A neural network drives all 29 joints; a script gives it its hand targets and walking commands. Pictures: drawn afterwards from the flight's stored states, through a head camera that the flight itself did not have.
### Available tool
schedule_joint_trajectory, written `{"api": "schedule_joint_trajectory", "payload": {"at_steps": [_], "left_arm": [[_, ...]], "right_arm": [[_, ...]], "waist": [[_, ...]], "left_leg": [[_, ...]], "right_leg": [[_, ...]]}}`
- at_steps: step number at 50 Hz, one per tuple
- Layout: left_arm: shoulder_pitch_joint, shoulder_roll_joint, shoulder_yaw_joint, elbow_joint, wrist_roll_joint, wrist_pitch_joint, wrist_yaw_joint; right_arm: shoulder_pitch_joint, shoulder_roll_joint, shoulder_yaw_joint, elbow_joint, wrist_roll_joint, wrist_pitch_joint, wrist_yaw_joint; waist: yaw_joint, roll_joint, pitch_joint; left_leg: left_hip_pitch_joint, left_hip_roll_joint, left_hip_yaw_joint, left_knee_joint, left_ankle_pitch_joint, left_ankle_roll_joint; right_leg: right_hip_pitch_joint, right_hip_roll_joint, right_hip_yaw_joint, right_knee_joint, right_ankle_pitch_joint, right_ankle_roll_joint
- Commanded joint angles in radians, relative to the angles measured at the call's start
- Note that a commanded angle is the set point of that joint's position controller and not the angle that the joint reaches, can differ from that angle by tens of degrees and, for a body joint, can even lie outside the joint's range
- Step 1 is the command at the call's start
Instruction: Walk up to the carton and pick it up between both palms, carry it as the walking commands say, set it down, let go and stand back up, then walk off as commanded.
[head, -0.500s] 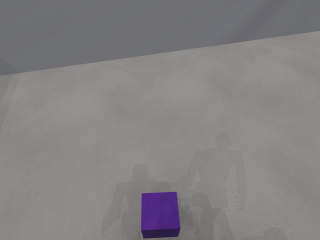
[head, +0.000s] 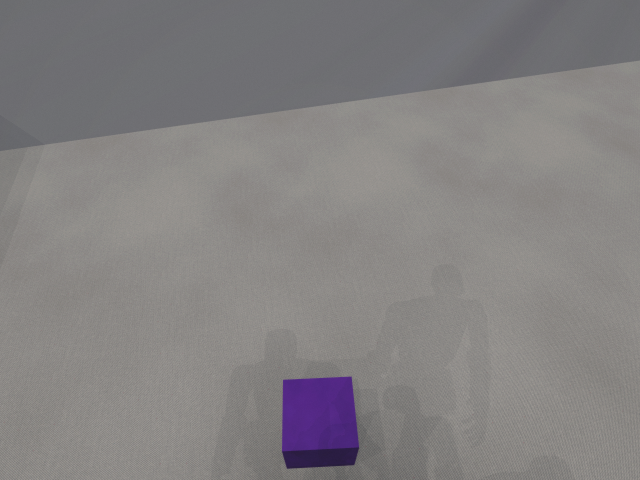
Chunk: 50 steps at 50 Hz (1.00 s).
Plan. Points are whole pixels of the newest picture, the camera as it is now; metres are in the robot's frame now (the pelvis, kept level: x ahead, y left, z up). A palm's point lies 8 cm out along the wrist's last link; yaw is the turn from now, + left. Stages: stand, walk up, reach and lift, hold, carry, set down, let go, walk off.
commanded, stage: stand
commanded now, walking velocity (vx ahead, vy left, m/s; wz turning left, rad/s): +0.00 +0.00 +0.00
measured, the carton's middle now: (319, 422) +0.39 +0.01 -0.68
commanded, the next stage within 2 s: walk off in 0.52 s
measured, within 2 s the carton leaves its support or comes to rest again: neither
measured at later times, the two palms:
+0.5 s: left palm out of the picture -0.07 +0.21 -0.14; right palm out of the picture -0.08 -0.22 -0.14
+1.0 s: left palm out of the picture -0.08 +0.25 -0.16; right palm out of the picture -0.02 -0.23 -0.15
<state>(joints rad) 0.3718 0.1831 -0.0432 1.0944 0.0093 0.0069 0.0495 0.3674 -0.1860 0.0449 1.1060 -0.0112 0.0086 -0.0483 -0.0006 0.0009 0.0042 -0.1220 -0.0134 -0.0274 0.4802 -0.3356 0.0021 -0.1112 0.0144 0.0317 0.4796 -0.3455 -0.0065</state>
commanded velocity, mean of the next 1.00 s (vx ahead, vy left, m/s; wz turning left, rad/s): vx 0.00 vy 0.00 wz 0.14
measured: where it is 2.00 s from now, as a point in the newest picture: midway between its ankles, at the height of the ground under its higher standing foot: outside the picture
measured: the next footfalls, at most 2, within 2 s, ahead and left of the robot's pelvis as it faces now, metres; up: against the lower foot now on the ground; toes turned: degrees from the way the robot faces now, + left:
right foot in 1.28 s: -0.02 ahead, -0.11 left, +0.00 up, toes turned +7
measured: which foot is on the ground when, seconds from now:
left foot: down 0.00-1.00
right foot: down 0.00-1.00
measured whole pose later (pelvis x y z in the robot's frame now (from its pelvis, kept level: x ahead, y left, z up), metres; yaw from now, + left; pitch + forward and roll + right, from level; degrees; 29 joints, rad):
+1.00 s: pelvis -0.05 +0.01 -0.02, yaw +7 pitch +0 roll -2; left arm 0.31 0.20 0.03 1.04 0.02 0.02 0.09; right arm 0.32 -0.17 -0.01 1.01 -0.03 0.02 -0.05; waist -0.01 0.01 0.02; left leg -0.35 -0.02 -0.08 0.71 -0.36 0.01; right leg -0.26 -0.02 -0.10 0.64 -0.38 0.00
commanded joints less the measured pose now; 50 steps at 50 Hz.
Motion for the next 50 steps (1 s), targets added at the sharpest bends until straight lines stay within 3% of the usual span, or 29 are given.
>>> {"api": "schedule_joint_trajectory", "payload": {"at_steps": [1,35,41,46,48,50], "left_arm": [[0.082,0.083,0.013,0.007,0.0,-0.004,0.003],[0.102,0.015,0.019,0.058,0.002,-0.013,0.003],[0.06,0.067,0.051,0.006,0.0,-0.008,0.029],[0.053,0.125,0.089,-0.039,0.008,0.014,0.043],[0.033,0.128,0.096,-0.059,0.012,0.018,0.044],[-0.018,0.125,0.096,-0.086,0.016,0.021,0.041]], "right_arm": [[0.082,-0.083,-0.012,0.009,0.0,-0.003,-0.004],[0.095,-0.013,-0.023,0.073,0.0,-0.006,-0.003],[0.019,-0.036,-0.045,-0.015,-0.005,-0.005,0.0],[0.016,-0.034,-0.065,-0.101,-0.02,0.007,-0.001],[0.019,-0.032,-0.07,-0.132,-0.025,0.009,0.001],[0.049,-0.026,-0.07,-0.142,-0.03,0.008,0.004]], "waist": [[0.0,-0.002,0.097],[0.0,-0.001,0.11],[0.006,-0.015,0.073],[0.007,-0.07,0.057],[0.0,-0.099,0.044],[-0.024,-0.041,0.061]], "left_leg": [[-0.046,0.089,-0.061,-0.066,0.293,0.019],[-0.077,0.088,-0.058,-0.088,0.217,0.017],[-0.181,0.088,-0.083,0.033,0.269,-0.001],[-0.295,0.044,-0.068,0.204,0.209,-0.003],[-0.275,0.039,-0.051,0.266,0.121,0.004],[-0.226,0.058,-0.069,0.217,0.157,0.022]], "right_leg": [[-0.055,-0.09,0.062,-0.068,0.31,-0.021],[-0.091,-0.086,0.064,-0.097,0.233,-0.028],[-0.075,-0.127,0.017,-0.036,0.206,-0.01],[-0.11,-0.224,0.065,-0.045,0.119,-0.071],[-0.174,-0.274,0.098,-0.054,0.107,-0.101],[-0.256,-0.249,0.05,-0.007,0.07,-0.089]]}}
